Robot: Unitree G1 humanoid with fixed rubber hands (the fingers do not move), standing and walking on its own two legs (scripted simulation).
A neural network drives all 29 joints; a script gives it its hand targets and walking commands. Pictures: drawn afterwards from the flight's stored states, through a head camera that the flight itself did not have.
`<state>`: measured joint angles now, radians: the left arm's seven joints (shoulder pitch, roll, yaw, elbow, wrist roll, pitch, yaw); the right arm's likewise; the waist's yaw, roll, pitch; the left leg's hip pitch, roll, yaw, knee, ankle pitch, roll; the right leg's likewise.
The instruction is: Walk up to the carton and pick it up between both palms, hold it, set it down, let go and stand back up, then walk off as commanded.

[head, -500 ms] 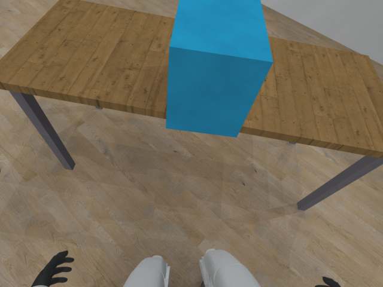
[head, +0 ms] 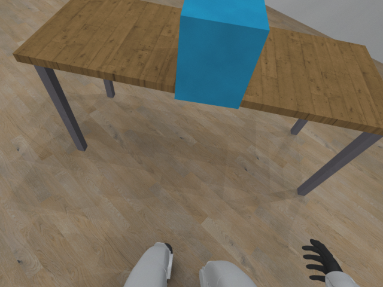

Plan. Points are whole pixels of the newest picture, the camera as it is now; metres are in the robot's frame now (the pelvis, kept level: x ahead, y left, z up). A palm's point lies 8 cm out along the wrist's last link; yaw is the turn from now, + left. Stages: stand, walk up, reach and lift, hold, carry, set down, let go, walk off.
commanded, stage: walk off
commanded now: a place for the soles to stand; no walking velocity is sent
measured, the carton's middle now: (216, 41) +0.79 -0.05 +0.05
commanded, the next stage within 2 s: stand in 1.70 s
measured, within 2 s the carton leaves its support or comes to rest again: neither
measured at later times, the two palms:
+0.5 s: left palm out of the picture -0.06 +0.25 -0.06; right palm out of the picture -0.23 -0.42 -0.09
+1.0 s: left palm out of the picture -0.16 +0.18 -0.07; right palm out of the picture -0.14 -0.47 -0.11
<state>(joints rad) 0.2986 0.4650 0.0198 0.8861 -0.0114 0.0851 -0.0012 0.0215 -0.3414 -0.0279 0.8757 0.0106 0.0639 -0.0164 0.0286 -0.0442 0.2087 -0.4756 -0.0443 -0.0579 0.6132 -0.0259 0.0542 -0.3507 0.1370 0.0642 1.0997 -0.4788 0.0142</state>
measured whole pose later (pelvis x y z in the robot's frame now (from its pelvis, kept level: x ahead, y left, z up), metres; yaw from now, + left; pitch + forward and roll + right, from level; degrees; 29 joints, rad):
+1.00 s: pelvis -0.22 -0.15 +0.00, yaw -1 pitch -2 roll +1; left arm 0.29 0.38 0.07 0.83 0.01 -0.04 0.03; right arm 0.20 -0.46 -0.03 0.87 0.01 0.03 0.00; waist 0.01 0.05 0.12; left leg -0.44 -0.01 -0.05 1.03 -0.50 0.03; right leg -0.38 0.03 0.11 0.82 -0.39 0.00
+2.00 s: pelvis -0.23 -0.10 +0.01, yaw +0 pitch -3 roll +0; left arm 0.18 0.38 0.07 0.95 0.01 -0.03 0.00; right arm 0.13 -0.40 -0.03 0.88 0.01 -0.03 0.01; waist -0.01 0.01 0.07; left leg -0.34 -0.03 -0.03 0.76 -0.37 0.04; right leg -0.35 0.01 0.03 0.75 -0.35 0.01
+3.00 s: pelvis -0.25 -0.11 +0.02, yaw +0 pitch -1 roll +0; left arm 0.12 0.37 0.07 1.05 0.01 -0.03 -0.02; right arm 0.12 -0.39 -0.03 0.96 0.01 -0.03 0.01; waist -0.01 0.01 0.02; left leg -0.33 -0.03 -0.03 0.63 -0.28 0.03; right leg -0.35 0.01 0.04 0.64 -0.26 0.01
